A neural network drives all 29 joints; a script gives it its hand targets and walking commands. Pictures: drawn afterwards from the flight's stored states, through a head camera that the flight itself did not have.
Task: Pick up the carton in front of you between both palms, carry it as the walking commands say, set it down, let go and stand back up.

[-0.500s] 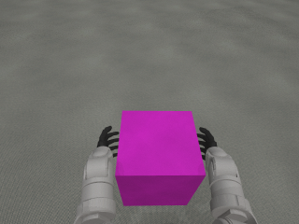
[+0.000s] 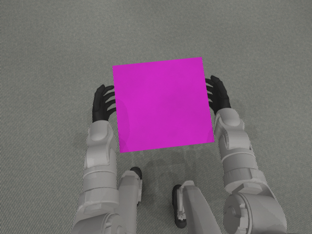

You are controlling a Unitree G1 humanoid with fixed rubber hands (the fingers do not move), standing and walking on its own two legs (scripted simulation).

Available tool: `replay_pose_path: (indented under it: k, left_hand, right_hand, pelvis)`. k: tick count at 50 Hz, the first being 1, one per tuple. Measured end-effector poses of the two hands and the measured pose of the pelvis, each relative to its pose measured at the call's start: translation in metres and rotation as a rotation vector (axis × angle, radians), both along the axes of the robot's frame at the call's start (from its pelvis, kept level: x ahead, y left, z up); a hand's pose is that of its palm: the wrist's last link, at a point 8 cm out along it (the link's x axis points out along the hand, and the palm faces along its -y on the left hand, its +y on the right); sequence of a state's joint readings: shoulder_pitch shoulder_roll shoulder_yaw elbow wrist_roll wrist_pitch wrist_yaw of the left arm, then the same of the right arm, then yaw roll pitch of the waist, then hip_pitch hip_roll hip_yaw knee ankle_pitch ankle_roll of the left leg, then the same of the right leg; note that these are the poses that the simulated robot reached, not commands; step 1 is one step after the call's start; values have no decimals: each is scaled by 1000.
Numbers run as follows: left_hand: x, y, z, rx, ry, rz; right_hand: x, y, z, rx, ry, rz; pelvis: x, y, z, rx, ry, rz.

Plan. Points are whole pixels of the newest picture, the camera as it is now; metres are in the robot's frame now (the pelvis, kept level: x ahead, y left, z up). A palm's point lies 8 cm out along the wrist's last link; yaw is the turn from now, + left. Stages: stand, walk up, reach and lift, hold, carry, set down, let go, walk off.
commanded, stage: set down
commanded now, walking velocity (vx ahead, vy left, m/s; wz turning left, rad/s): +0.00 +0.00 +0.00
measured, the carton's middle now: (160, 111) +0.42 +0.03 -0.15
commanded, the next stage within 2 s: none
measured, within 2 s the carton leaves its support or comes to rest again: neither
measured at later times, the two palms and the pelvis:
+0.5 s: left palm (103, 115) +0.41 +0.21 -0.21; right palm (194, 101) +0.48 -0.08 -0.21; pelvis -0.01 -0.02 -0.12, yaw -1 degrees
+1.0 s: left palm (107, 120) +0.43 +0.23 -0.36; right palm (178, 100) +0.53 -0.05 -0.36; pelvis -0.04 -0.01 -0.22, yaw -1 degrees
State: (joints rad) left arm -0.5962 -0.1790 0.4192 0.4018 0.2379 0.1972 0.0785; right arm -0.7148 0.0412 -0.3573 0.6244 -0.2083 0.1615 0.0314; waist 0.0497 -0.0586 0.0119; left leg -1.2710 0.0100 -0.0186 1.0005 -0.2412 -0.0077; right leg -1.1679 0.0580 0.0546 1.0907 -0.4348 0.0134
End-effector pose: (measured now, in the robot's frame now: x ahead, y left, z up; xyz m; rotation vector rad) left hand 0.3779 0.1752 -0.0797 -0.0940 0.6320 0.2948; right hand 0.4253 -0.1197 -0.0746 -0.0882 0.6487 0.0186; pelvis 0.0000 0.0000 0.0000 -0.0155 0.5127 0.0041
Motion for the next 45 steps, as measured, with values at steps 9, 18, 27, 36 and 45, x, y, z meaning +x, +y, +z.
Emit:
replay_pose_path:
  k: [9, 18, 27, 36, 45]
  left_hand:
    - [18, 9, -31, 4, 16, 45]
    - [26, 22, -83, 19, 52, 66]
    - [38, 32, -142, 17, 49, 91]
    - [45, 41, -197, 15, 68, 113]
    - [50, 50, -251, 16, 88, 139]
  right_hand:
    - [30, 11, -34, 46, 23, 12]
    - [45, 26, -92, 39, 55, 48]
    - [63, 38, -151, 30, 51, 78]
    - [80, 49, -202, 4, 65, 119]
    - [96, 61, -254, -24, 77, 171]
  pelvis:
    - [1, -18, -42, 12, 135, -10]
    - [-2, -25, -82, 10, 243, -10]
    - [-13, -22, -129, 3, 305, -17]
    - [-26, -16, -169, -1, 319, -23]
    - [-37, -12, -205, 3, 314, -26]
